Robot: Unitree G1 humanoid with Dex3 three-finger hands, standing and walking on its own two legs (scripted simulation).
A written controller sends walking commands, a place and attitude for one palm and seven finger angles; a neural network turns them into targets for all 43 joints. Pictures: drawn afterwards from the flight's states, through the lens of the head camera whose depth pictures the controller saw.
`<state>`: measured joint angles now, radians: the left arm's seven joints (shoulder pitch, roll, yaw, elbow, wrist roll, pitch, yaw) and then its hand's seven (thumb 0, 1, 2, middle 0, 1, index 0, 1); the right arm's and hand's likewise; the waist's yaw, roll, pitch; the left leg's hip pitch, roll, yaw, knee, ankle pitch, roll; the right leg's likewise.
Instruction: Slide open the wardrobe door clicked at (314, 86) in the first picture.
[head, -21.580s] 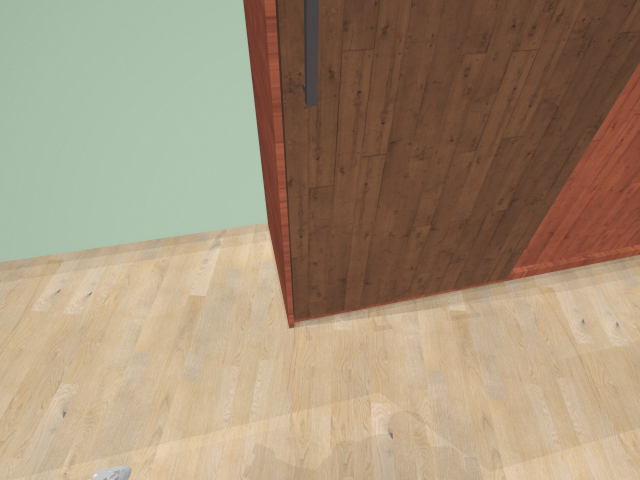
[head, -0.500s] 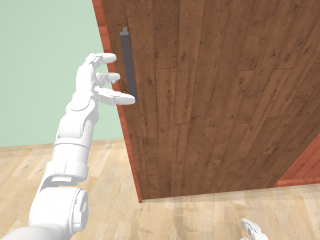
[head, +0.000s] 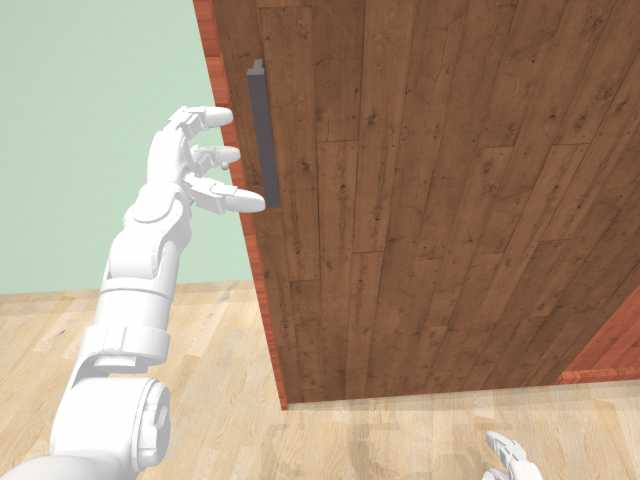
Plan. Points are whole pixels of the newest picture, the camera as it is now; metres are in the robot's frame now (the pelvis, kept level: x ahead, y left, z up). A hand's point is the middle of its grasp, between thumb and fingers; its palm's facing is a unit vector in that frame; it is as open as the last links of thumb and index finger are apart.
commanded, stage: move the hooked fingers beside the handle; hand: left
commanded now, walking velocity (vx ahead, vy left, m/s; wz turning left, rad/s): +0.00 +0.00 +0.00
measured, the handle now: (266, 138) +0.50 +0.11 +0.21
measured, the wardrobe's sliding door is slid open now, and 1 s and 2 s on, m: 0.00 0.00 0.00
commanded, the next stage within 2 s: feel for the door with the fingertips in 0.44 s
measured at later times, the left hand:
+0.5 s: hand (225, 167) +0.42 +0.15 +0.21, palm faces +0.10 -0.99 +0.00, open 14.0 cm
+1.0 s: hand (251, 163) +0.43 +0.12 +0.21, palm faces +0.12 -0.99 +0.02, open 14.0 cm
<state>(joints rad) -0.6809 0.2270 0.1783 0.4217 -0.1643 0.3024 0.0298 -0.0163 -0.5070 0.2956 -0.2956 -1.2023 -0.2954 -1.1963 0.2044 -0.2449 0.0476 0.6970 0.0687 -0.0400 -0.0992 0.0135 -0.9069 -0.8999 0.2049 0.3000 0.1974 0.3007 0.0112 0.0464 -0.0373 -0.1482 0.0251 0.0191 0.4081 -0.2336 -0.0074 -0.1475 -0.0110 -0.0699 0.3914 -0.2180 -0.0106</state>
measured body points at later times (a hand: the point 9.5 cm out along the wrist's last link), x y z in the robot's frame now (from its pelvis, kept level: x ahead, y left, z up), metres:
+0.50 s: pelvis +0.00 +0.00 +0.00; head -0.01 -0.01 +0.45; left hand +0.41 +0.20 +0.21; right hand +0.13 -0.24 -0.11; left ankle -0.01 +0.12 -0.74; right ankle +0.00 -0.11 -0.74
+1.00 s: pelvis +0.01 +0.00 +0.00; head -0.01 -0.01 +0.45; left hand +0.42 +0.17 +0.21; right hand +0.15 -0.23 -0.10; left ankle -0.01 +0.12 -0.74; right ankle +0.00 -0.11 -0.74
